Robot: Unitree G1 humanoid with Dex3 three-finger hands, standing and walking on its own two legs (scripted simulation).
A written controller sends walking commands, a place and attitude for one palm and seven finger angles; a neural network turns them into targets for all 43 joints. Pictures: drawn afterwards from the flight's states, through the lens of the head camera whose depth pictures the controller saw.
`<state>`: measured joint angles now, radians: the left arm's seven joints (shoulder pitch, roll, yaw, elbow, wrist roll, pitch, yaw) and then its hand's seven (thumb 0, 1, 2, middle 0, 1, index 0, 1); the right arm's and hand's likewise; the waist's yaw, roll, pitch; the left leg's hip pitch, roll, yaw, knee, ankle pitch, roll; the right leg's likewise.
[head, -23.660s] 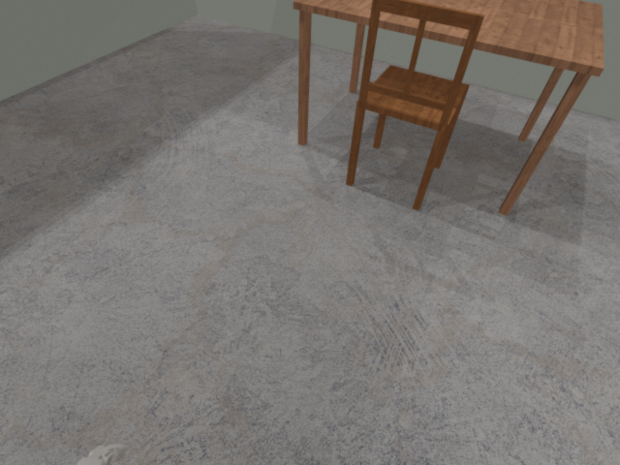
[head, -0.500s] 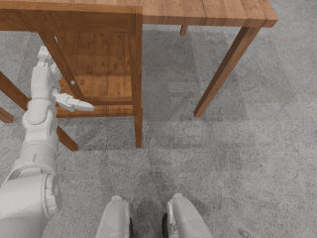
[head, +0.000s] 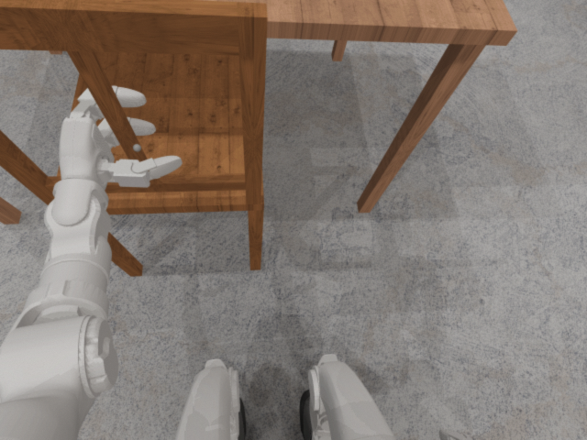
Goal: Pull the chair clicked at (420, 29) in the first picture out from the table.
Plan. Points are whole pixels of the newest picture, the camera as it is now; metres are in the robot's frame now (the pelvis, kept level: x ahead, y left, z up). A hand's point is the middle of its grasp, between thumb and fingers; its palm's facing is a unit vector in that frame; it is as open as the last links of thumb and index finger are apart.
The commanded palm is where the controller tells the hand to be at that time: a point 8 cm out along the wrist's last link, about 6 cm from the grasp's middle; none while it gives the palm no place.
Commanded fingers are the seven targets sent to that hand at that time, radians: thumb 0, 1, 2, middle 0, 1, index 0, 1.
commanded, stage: hook a spindle and tug to test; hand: left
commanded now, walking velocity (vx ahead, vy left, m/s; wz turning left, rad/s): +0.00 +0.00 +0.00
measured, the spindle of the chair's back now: (122, 128) +0.52 +0.20 +0.03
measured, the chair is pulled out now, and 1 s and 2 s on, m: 0.00 0.04 0.19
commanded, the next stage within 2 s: step backward, pulling the chair out in 0.88 s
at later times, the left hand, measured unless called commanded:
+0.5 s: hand (137, 148) +0.49 +0.18 +0.04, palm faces +0.05 -1.00 -0.03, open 5.3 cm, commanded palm +0.45 +0.21 +0.03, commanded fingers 0.00 0.90 0.90 -0.50 -1.45 -0.50 -1.45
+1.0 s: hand (136, 171) +0.45 +0.18 +0.04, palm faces +0.02 -1.00 -0.03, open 5.3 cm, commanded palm +0.43 +0.22 +0.03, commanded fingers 0.00 0.90 0.90 -0.50 -1.45 -0.50 -1.45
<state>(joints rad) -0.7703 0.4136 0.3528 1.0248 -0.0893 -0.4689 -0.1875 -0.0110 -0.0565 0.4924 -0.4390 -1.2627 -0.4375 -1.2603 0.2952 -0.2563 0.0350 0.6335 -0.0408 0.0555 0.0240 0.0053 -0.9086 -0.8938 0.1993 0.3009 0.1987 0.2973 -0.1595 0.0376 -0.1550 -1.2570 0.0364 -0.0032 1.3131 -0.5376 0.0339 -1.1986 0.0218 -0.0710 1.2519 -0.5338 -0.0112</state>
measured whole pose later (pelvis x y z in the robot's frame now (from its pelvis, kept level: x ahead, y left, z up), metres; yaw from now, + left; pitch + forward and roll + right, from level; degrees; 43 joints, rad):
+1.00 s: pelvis +0.03 +0.00 +0.02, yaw +0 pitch +26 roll -2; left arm -0.45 0.30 0.28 0.70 -0.16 -0.46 -0.18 0.01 0.75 0.80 -0.43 -1.40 -0.40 -1.45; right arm 0.25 -0.25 0.01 0.60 -0.02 0.02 0.03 0.01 -0.91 -0.89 0.20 0.30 0.20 0.30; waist -0.11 0.03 -0.17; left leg -1.13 0.03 0.01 1.24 -0.56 0.03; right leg -1.09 0.02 -0.05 1.19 -0.56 -0.01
